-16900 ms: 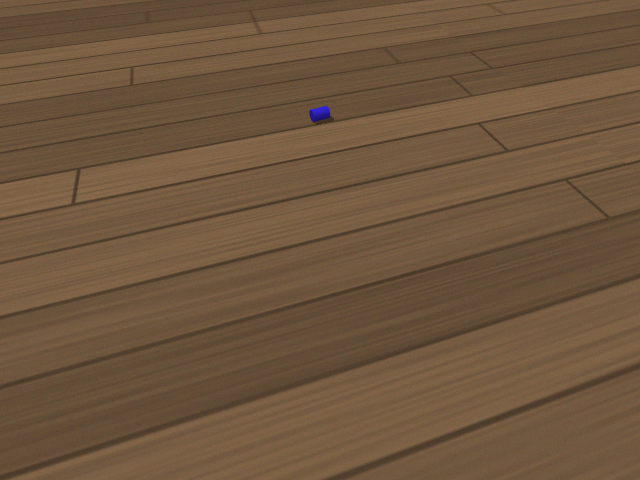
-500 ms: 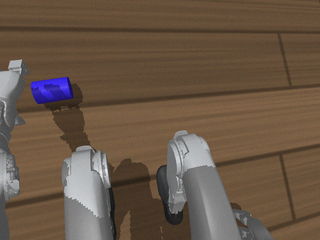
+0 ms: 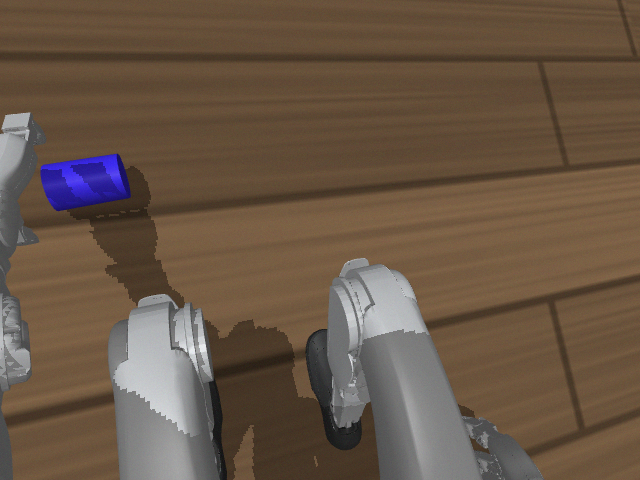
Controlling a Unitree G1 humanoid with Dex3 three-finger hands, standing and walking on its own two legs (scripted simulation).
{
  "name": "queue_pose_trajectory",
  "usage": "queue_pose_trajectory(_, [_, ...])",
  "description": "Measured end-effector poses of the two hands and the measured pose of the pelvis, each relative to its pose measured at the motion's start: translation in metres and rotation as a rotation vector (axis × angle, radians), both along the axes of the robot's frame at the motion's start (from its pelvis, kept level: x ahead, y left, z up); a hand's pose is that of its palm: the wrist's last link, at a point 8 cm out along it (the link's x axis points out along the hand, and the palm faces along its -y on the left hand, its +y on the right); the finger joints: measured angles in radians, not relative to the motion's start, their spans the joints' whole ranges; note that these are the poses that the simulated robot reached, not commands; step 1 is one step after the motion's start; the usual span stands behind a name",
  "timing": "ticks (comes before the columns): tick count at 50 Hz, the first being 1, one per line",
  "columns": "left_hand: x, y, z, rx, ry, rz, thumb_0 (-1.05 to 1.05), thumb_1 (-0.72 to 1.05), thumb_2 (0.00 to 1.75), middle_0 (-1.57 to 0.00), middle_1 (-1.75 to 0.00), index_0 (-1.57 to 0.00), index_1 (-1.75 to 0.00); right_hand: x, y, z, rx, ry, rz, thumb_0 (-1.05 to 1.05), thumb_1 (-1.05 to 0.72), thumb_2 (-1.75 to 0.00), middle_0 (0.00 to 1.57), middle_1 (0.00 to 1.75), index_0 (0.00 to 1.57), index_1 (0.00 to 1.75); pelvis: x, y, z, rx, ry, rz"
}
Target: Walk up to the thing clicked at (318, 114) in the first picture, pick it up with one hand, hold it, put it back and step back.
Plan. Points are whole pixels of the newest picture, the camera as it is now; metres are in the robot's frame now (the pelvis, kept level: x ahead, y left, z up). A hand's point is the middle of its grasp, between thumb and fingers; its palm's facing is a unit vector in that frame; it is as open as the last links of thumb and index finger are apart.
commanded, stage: rise first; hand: left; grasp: from above
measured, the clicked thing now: (88, 181) +0.51 +0.27 -0.30
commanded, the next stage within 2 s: approach in 1.06 s
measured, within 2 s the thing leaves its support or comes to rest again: neither
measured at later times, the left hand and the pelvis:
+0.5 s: hand (21, 196) +0.46 +0.32 -0.19, palm faces -0.45 -0.07 -0.89, open 12.9 cm; pelvis +0.00 +0.00 -0.01, yaw -1 degrees
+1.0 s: hand (13, 194) +0.46 +0.32 -0.17, palm faces -0.46 -0.07 -0.89, open 12.0 cm; pelvis +0.00 +0.00 +0.00, yaw +0 degrees
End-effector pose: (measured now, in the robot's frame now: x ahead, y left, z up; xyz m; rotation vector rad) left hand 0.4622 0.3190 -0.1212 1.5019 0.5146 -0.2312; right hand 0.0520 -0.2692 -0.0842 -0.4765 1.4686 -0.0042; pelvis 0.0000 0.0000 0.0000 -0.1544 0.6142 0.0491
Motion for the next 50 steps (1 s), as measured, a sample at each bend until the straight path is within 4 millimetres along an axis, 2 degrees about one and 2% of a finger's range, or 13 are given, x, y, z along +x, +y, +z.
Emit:
queue_pose_trajectory(22, [0.002, -0.003, -0.012, -0.002, 0.005, -0.002, 0.0, -0.35, 0.86, -0.26, -0.88, -0.25, -0.88, -0.015, 0.003, -0.003, 0.005, 0.019, -0.007, 0.0, -0.91, -0.9, 0.21, 0.3, 0.21, 0.3, -0.002, 0.0, -0.008, -0.006, -0.014, -0.004])
queue_pose_trajectory(35, [0.006, 0.0, -0.003, 0.007, -0.017, -0.004, 0.0, -0.27, 0.79, -0.33, -0.81, -0.32, -0.81, -0.009, 0.004, -0.001, 0.005, 0.007, -0.009, 0.0, -0.91, -0.9, 0.2, 0.3, 0.21, 0.3, 0.0, 0.002, -0.005, -0.009, -0.001, -0.001])
queue_pose_trajectory(50, [0.0, -0.003, 0.007, -0.003, 0.003, -0.017, 0.0, -0.2, 0.73, -0.4, -0.73, -0.39, -0.74, -0.003, 0.004, 0.005, 0.004, -0.02, -0.007, 0.0, -0.91, -0.9, 0.21, 0.3, 0.21, 0.3, -0.003, 0.002, 0.001, -0.007, -0.003, 0.005])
